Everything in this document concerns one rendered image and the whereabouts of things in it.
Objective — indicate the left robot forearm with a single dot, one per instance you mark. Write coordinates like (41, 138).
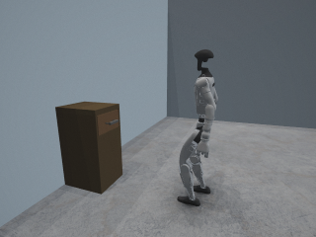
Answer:
(208, 120)

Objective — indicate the robot right upper arm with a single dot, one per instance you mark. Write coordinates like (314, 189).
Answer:
(215, 98)

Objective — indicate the robot left hand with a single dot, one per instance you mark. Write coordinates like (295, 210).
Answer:
(203, 148)

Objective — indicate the drawer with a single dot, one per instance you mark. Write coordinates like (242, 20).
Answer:
(104, 127)

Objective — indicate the robot left shin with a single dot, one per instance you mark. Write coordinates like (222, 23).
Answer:
(187, 179)

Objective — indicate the handle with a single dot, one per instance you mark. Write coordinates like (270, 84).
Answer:
(112, 122)

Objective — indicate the robot left upper arm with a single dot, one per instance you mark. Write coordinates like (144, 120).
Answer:
(203, 86)

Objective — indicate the left robot foot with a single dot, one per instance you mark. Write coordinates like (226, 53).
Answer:
(187, 200)

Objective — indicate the cabinet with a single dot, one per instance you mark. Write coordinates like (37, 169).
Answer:
(90, 161)

